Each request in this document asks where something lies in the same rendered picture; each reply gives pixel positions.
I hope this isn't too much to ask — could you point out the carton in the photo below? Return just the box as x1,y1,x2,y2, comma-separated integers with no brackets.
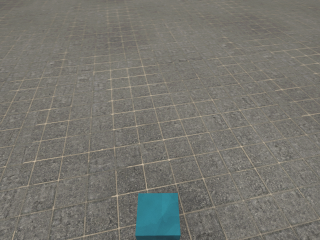
135,193,181,240

